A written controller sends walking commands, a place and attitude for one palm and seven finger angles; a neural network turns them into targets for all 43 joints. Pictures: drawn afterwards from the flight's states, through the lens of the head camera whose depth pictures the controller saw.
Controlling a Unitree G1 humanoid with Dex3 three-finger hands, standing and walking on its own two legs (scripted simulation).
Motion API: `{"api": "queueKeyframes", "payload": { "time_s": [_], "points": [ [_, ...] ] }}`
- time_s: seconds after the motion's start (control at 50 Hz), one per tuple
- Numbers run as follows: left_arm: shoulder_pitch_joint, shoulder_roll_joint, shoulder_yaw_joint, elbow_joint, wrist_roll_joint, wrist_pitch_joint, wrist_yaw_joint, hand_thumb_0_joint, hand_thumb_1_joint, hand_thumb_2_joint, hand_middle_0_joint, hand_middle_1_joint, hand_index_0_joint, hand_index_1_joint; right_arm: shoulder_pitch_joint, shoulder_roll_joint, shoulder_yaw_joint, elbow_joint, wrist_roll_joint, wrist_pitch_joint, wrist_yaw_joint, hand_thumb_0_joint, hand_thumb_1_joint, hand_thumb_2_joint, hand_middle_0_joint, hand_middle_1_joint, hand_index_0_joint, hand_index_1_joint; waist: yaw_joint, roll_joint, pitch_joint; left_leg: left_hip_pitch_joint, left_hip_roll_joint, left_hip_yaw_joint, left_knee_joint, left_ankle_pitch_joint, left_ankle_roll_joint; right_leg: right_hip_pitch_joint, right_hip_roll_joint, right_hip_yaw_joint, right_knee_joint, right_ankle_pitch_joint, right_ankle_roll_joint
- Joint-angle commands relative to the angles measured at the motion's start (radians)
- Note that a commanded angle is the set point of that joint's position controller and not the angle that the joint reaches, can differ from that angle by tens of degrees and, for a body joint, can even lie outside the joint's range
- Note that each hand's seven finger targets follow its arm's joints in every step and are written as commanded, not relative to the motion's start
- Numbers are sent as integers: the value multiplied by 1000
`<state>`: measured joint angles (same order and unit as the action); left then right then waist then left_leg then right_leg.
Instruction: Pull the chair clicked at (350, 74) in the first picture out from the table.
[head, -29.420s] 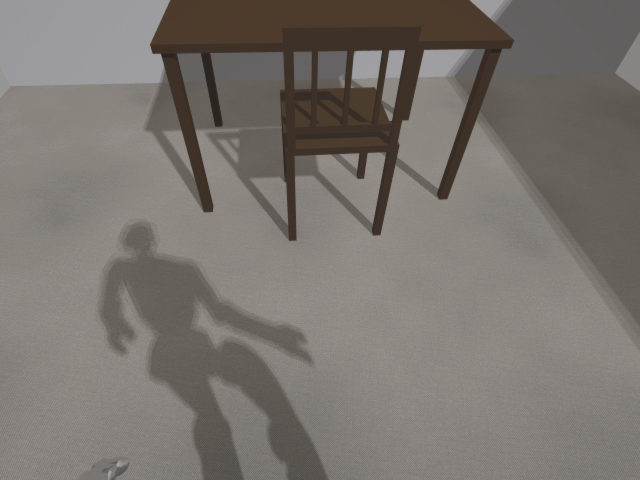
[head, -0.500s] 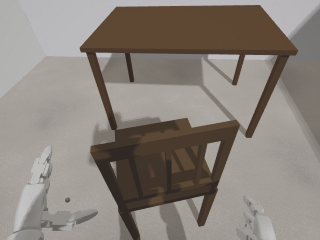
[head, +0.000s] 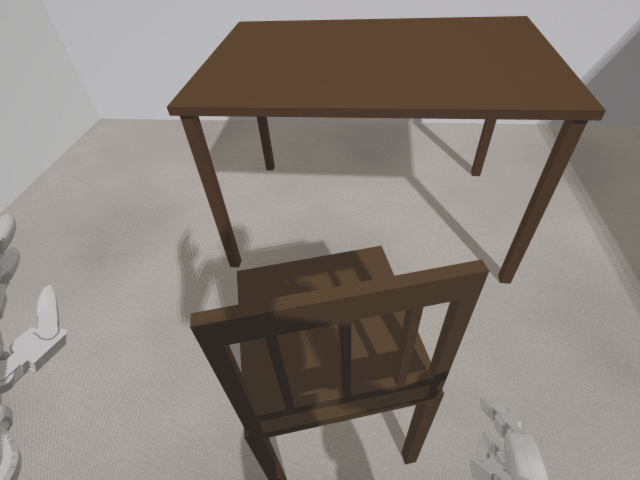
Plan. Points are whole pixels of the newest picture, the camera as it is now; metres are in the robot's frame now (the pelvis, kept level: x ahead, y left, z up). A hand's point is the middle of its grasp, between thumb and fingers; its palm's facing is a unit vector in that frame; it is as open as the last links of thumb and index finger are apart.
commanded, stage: draw the hand back to the body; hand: left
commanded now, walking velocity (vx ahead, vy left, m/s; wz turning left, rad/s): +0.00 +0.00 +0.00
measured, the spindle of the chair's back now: (344, 359) +0.33 +0.01 -0.10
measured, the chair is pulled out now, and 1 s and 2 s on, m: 0.55 0.55 0.55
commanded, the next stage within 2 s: step back with the hand held close in 0.28 s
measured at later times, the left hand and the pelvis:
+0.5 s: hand (67, 338) +0.19 +0.26 +0.17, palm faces +0.48 -0.77 -0.42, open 7.4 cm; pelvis -0.01 +0.00 +0.00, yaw -1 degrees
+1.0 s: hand (35, 416) +0.12 +0.26 +0.16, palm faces +0.45 -0.76 -0.48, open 7.4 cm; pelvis -0.08 +0.00 -0.01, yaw -1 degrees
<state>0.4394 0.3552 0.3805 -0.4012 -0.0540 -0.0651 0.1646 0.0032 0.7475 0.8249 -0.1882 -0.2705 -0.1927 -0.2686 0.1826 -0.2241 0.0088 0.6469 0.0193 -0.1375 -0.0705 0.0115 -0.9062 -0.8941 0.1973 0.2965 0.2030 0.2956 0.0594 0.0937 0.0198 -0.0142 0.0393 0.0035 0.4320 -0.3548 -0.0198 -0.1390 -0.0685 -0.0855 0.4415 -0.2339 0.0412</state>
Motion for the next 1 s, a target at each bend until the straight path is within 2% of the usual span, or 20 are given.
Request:
{"api": "queueKeyframes", "payload": {
  "time_s": [0.0,0.06,0.12,0.16,0.3,0.36,0.38,0.4,0.42,0.44,0.5,0.56,0.58,0.64,0.66,0.74,0.86,0.88,0.94,0.98],
  "points": [
    [-21,118,55,-111,0,-44,-3,0,900,900,-200,-300,-200,-300,-122,-105,-47,-156,-2,-37,-1,0,-900,-900,200,300,200,300,-2,-83,-39,-123,6,-1,-68,435,23,107,26,11,-28,296,-59],
    [-53,186,99,-196,7,-57,2,0,900,900,-200,-300,-200,-300,-127,-108,-47,-158,-8,-43,-1,0,-900,-900,200,300,200,300,5,-28,-102,-94,0,-4,-61,456,20,136,25,20,-24,316,-62],
    [-48,194,103,-263,10,-65,8,0,900,900,-200,-300,-200,-300,-123,-98,-44,-169,-9,-57,-2,0,-900,-900,200,300,200,300,7,8,-153,-76,-4,-3,-59,479,19,159,21,22,-24,331,-62],
    [-62,222,125,-291,14,-64,14,0,900,900,-200,-300,-200,-300,-125,-98,-40,-164,-9,-64,-3,0,-900,-900,200,300,200,300,8,39,-143,-79,-3,-10,-58,492,10,158,25,23,-21,327,-66],
    [-57,148,78,-169,7,-46,10,0,900,900,-200,-300,-200,-300,-122,-99,-41,-153,-2,-55,-7,0,-900,-900,200,300,200,300,-5,-26,-21,-123,3,0,-82,394,15,102,29,11,-39,260,-64],
    [-61,148,74,-134,6,-45,3,0,900,900,-200,-300,-200,-300,-130,-104,-42,-152,-1,-48,-6,0,-900,-900,200,300,200,300,-3,-43,-12,-129,2,-1,-89,352,20,96,30,16,-48,230,-63],
    [-85,110,20,-201,8,-55,-5,0,900,900,-200,-300,-200,-300,-130,-102,-36,-169,-4,-56,-1,0,-900,-900,200,300,200,300,-6,-36,-37,-120,-3,-3,-91,350,23,105,27,16,-47,226,-61],
    [-226,308,200,-281,-12,-113,-2,0,900,900,-200,-300,-200,-300,-114,-118,-42,-194,8,-36,-2,0,-900,-900,200,300,200,300,-34,-53,61,-183,31,9,-70,259,43,5,-20,109,-89,299,-56],
    [-150,238,158,-192,-6,-119,-10,0,900,900,-200,-300,-200,-300,-113,-102,-42,-174,5,-27,-4,0,-900,-900,200,300,200,300,-41,-113,32,-185,27,-6,-63,225,40,26,-36,102,-82,304,-59],
    [-87,210,135,-180,-2,-117,-12,0,900,900,-200,-300,-200,-300,-120,-105,-44,-183,1,-18,-3,0,-900,-900,200,300,200,300,-39,-115,20,-177,27,-6,-65,239,41,26,-41,109,-76,328,-58],
    [21,175,116,-207,3,-125,-12,0,900,900,-200,-300,-200,-300,-122,-109,-46,-197,-6,4,-3,0,-900,-900,200,300,200,300,-39,-21,-67,-166,43,-3,-71,339,40,64,-40,85,-27,362,-49],
    [112,195,145,-245,7,-128,-4,0,900,900,-200,-300,-200,-300,-133,-106,-55,-209,-8,26,1,0,-900,-900,200,300,200,300,-40,1,-168,-148,56,-9,-46,475,38,104,-50,75,14,461,-47],
    [141,188,146,-249,6,-128,-2,0,900,900,-200,-300,-200,-300,-128,-99,-56,-215,-8,32,1,0,-900,-900,200,300,200,300,-40,-26,-193,-150,59,-7,-37,492,35,112,-52,70,22,473,-45],
    [154,224,176,-308,5,-134,6,0,900,900,-200,-300,-200,-300,-129,-97,-67,-228,-4,46,-6,0,-900,-900,200,300,200,300,-41,-55,-216,-183,62,-12,-15,488,29,102,-57,74,43,492,-44],
    [162,247,197,-298,5,-134,14,0,900,900,-200,-300,-200,-300,-138,-93,-68,-219,0,47,-12,0,-900,-900,200,300,200,300,-43,-32,-217,-190,63,-17,-22,471,32,100,-60,77,47,483,-45],
    [154,230,186,-297,-1,-133,21,0,900,900,-200,-300,-200,-300,-126,-89,-73,-220,2,47,-25,0,-900,-900,200,300,200,300,-44,-57,-185,-240,69,-22,-19,419,29,58,-52,70,61,428,-38],
    [113,217,162,-252,7,-118,34,0,900,900,-200,-300,-200,-300,-119,-96,-74,-198,4,38,-37,0,-900,-900,200,300,200,300,-46,-36,-99,-356,62,-28,-43,149,42,1,-45,104,15,197,-36],
    [105,193,135,-253,8,-119,32,0,900,900,-200,-300,-200,-300,-105,-94,-67,-203,2,37,-35,0,-900,-900,200,300,200,300,-47,-56,-88,-371,54,-25,-39,99,42,-11,-47,108,0,140,-37],
    [62,210,135,-270,16,-117,37,0,900,900,-200,-300,-200,-300,-96,-100,-65,-205,-2,30,-32,0,-900,-900,200,300,200,300,-47,-124,-56,-393,25,-17,-4,-42,42,-90,-63,152,-86,-58,-42],
    [49,216,133,-273,19,-120,42,0,900,900,-200,-300,-200,-300,-89,-95,-57,-203,-4,26,-35,0,-900,-900,200,300,200,300,-49,-119,-43,-383,19,-12,5,-94,46,-139,-72,158,-134,-187,-44]
  ]
}}
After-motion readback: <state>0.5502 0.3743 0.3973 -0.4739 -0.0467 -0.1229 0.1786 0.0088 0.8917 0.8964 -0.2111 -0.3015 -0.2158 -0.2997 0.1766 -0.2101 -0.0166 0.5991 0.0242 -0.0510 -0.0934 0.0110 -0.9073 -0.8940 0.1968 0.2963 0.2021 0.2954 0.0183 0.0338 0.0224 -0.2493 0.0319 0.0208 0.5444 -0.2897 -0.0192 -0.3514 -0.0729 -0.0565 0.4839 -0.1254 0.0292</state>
